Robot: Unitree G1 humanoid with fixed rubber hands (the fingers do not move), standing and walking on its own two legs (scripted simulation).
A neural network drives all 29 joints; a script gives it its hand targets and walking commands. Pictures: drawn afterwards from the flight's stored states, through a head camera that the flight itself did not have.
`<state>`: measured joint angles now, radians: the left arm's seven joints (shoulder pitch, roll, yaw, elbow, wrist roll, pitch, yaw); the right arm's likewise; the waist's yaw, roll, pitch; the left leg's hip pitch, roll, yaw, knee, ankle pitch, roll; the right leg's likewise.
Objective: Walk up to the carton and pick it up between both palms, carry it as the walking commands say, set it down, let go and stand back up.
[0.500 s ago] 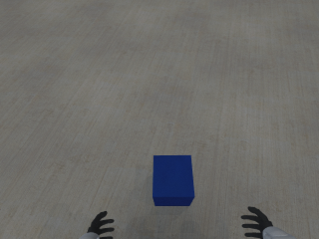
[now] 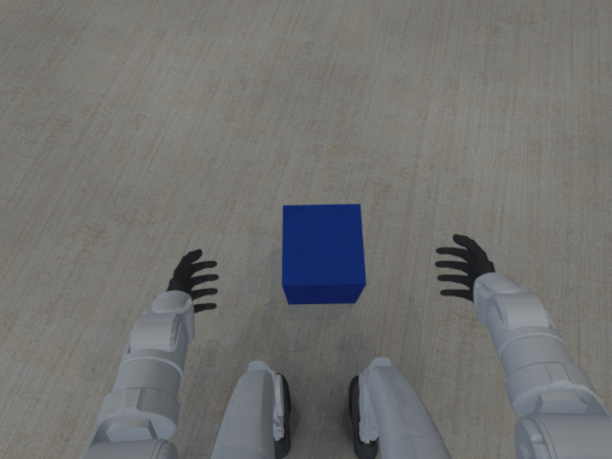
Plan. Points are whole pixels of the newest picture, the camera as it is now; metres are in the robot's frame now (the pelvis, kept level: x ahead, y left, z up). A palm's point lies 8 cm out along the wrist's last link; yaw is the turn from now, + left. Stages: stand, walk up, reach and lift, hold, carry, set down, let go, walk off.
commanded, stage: reach and lift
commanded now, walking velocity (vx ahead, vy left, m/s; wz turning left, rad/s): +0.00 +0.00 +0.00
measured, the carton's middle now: (321, 258) +0.53 -0.02 -0.57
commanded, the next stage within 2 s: none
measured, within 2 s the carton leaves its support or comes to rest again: neither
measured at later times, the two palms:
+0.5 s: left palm (207, 210) +0.48 +0.18 -0.13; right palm (446, 197) +0.48 -0.22 -0.12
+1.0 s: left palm (219, 198) +0.53 +0.17 -0.18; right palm (432, 186) +0.53 -0.22 -0.17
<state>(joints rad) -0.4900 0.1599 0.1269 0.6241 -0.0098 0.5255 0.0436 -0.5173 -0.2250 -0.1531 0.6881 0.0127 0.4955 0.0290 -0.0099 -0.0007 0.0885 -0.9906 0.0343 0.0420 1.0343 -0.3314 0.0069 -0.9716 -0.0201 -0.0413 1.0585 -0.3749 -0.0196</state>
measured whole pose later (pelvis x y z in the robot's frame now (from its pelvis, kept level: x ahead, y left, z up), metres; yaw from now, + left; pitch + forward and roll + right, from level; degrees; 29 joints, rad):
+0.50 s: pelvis +0.01 +0.00 -0.03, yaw +0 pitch +39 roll +0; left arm -0.98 0.19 0.22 0.87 -0.03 0.22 0.13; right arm -1.02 -0.30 -0.25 0.97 0.04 0.17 0.00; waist -0.01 0.01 -0.03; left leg -1.43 0.03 0.05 1.04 -0.29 0.01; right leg -1.42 -0.02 -0.03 1.07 -0.33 -0.01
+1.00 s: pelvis +0.02 +0.00 -0.06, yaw -1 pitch +50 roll +0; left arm -1.13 0.19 0.37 0.88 0.07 0.13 0.05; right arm -1.17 -0.27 -0.38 0.94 -0.08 0.12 0.02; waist 0.00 0.01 -0.10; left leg -1.69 0.02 0.00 1.14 -0.32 -0.01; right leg -1.69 0.00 -0.02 1.17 -0.35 -0.01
